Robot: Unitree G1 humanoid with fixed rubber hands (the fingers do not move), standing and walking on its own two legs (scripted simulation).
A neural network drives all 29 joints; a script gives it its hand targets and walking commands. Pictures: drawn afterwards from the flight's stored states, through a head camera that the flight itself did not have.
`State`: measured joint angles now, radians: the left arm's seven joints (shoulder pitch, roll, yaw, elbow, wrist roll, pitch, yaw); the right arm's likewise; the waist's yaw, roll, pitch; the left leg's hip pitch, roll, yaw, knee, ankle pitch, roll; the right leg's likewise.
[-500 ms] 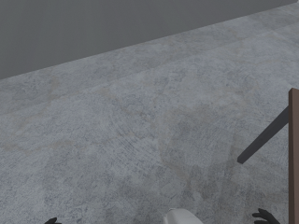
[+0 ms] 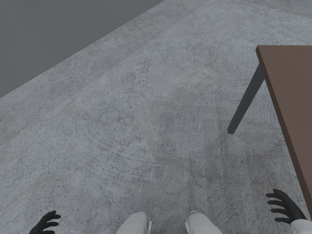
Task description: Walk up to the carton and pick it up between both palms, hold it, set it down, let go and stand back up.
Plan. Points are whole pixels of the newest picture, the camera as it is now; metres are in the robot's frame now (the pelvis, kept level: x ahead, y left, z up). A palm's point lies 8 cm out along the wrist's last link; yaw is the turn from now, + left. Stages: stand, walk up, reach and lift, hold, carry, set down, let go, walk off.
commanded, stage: walk up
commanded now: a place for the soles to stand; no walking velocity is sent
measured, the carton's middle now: out of the picture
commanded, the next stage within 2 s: none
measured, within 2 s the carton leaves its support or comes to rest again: neither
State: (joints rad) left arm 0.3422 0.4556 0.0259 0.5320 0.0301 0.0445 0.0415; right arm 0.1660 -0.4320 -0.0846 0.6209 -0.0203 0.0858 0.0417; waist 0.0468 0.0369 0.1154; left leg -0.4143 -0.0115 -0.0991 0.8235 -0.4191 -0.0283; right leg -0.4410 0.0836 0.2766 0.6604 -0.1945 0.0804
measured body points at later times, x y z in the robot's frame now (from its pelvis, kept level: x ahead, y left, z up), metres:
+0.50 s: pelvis -0.04 +0.06 +0.00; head -0.03 +0.02 +0.45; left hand +0.22 +0.28 -0.07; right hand -0.12 -0.29 -0.08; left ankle +0.04 +0.15 -0.70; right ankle -0.12 -0.06 -0.71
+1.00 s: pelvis +0.02 +0.06 +0.00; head +0.03 +0.02 +0.44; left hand +0.37 +0.09 -0.07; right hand -0.20 -0.19 -0.08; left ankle +0.16 +0.10 -0.71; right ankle -0.07 -0.03 -0.71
